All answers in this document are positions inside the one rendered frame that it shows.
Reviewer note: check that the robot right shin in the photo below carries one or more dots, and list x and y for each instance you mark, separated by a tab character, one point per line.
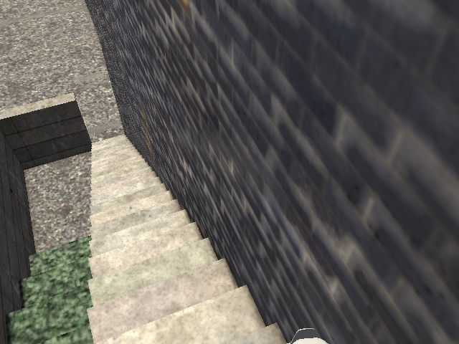
304	333

